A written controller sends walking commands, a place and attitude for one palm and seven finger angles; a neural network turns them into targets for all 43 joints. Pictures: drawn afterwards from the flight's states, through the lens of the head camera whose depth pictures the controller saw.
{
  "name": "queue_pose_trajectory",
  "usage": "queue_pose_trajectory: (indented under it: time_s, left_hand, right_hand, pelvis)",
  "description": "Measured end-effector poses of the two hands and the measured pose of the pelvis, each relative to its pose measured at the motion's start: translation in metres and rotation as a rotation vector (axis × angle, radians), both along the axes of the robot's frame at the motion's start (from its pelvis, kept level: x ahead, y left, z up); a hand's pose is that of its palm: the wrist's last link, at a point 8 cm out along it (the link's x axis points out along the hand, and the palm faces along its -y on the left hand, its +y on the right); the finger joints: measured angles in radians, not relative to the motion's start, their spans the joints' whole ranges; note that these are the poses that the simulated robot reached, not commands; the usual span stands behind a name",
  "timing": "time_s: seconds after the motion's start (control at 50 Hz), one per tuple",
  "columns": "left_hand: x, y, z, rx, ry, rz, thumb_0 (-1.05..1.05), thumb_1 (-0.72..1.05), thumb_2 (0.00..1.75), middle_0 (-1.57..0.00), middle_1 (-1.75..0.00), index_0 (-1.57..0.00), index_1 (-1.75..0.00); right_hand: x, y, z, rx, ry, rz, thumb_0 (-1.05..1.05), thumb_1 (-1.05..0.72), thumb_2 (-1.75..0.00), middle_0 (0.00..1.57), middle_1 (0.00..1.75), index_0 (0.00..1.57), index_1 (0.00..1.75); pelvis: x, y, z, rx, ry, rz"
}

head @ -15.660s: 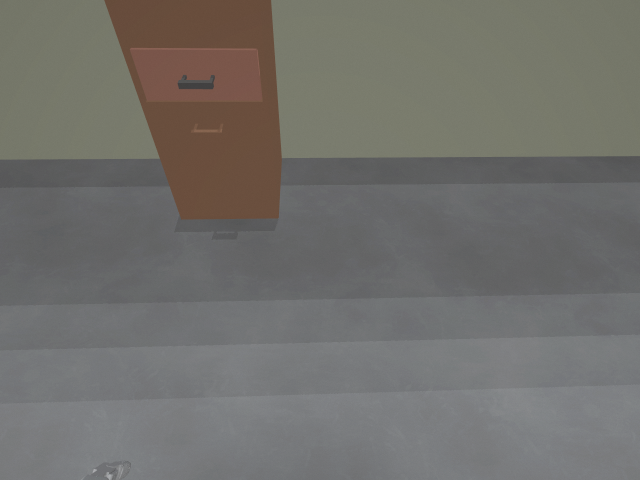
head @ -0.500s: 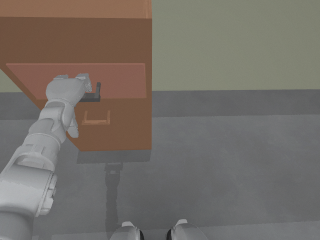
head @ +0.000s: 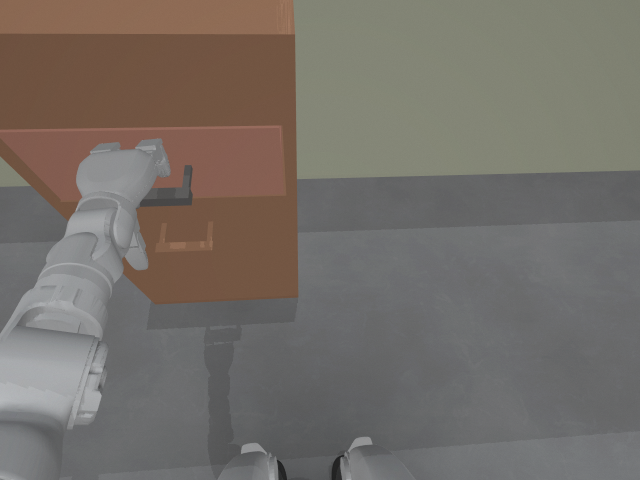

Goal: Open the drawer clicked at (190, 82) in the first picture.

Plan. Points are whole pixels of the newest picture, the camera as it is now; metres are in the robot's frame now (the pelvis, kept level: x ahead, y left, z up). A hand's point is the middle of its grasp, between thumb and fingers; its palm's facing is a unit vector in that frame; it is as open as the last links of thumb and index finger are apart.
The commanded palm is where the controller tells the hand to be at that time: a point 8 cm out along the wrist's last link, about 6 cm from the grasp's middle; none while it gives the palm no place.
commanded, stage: move the hooked fingers above the handle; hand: left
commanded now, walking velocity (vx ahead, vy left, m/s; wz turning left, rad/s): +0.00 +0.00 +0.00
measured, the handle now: (157, 185) +0.55 +0.21 -0.06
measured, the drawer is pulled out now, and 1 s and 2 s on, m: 0.00 0.00 0.00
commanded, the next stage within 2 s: lower the fingers behind the handle in 1.10 s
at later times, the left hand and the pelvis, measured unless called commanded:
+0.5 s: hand (146, 200) +0.49 +0.20 +0.00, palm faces -0.15 -0.07 -0.99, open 13.8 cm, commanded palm +0.49 +0.20 +0.05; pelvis +0.02 +0.00 +0.00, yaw +1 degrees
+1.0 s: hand (155, 192) +0.49 +0.19 +0.00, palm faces -0.04 -0.08 -1.00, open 13.8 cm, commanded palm +0.48 +0.20 +0.05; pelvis +0.01 +0.00 +0.00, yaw +1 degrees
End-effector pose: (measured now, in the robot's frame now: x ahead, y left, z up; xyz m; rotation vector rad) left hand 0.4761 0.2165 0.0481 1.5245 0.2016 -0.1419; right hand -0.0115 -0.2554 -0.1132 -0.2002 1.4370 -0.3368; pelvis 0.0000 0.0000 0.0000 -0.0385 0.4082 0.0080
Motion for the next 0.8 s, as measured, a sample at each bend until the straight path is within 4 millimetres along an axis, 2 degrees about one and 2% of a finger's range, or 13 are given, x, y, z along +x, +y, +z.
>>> queue_pose_trajectory:
  time_s: [0.08, 0.14, 0.24, 0.36, 0.46, 0.54, 0.58, 0.68, 0.8]
  left_hand:
    - [-0.002, -0.011, 0.003, -0.039, -0.071, -0.117, 0.00, -0.48, 0.30, -0.32, -1.20, -0.33, -1.21]
    - [0.001, -0.013, -0.001, -0.052, -0.142, -0.118, 0.00, -0.49, 0.30, -0.32, -1.20, -0.32, -1.20]
    - [0.008, 0.001, -0.008, -0.012, -0.215, -0.005, 0.00, -0.48, 0.30, -0.32, -1.20, -0.32, -1.20]
    - [0.002, 0.015, -0.008, 0.034, -0.127, 0.089, 0.00, -0.48, 0.30, -0.32, -1.20, -0.32, -1.20]
    - [-0.002, -0.003, 0.001, -0.014, -0.059, 0.007, 0.00, -0.48, 0.30, -0.32, -1.20, -0.32, -1.20]
    - [0.003, -0.021, 0.007, -0.051, -0.097, -0.085, 0.00, -0.49, 0.30, -0.32, -1.20, -0.32, -1.20]
    - [0.008, -0.024, 0.009, -0.062, -0.132, -0.093, 0.00, -0.49, 0.30, -0.32, -1.20, -0.32, -1.20]
    - [0.010, -0.011, 0.004, -0.012, -0.187, -0.017, 0.00, -0.48, 0.30, -0.32, -1.20, -0.32, -1.20]
    - [-0.010, 0.014, -0.012, 0.046, -0.080, 0.074, 0.00, -0.48, 0.30, -0.32, -1.20, -0.32, -1.20]
  right_hand:
    - [0.002, -0.007, -0.002, -0.021, 0.017, 0.025, 0.00, -0.90, -0.89, 0.20, 0.30, 0.21, 0.30]
    - [0.005, -0.012, -0.007, -0.029, 0.023, 0.039, 0.00, -0.90, -0.89, 0.20, 0.30, 0.21, 0.30]
    - [0.013, -0.014, -0.014, -0.018, 0.019, 0.041, 0.00, -0.90, -0.89, 0.20, 0.30, 0.20, 0.30]
    - [0.022, -0.007, -0.010, 0.020, 0.016, 0.029, 0.00, -0.91, -0.89, 0.20, 0.30, 0.20, 0.30]
    - [0.030, -0.003, 0.001, 0.016, -0.002, 0.031, 0.00, -0.90, -0.89, 0.20, 0.30, 0.20, 0.30]
    - [0.034, -0.006, 0.004, -0.005, -0.020, 0.036, 0.00, -0.90, -0.89, 0.20, 0.30, 0.21, 0.30]
    - [0.034, -0.008, 0.002, -0.011, -0.024, 0.035, 0.00, -0.90, -0.89, 0.20, 0.30, 0.21, 0.30]
    - [0.031, -0.011, -0.006, 0.000, -0.016, 0.027, 0.00, -0.90, -0.89, 0.20, 0.30, 0.20, 0.30]
    - [0.027, -0.006, -0.008, 0.034, 0.010, 0.022, 0.00, -0.91, -0.89, 0.20, 0.30, 0.20, 0.30]
  pelvis:
    - [0.004, 0.001, -0.005, -0.005, 0.010, 0.012]
    - [0.004, 0.001, -0.011, -0.007, 0.028, 0.013]
    - [0.003, 0.002, -0.017, -0.006, 0.051, 0.001]
    - [0.008, 0.002, -0.006, -0.005, 0.028, -0.001]
    - [0.015, 0.001, 0.004, -0.005, -0.008, 0.016]
    - [0.017, 0.001, 0.003, -0.005, -0.009, 0.018]
    - [0.017, 0.001, 0.001, -0.003, -0.002, 0.011]
    - [0.014, 0.002, -0.005, 0.003, 0.018, -0.013]
    - [0.014, 0.001, 0.000, 0.006, 0.007, -0.012]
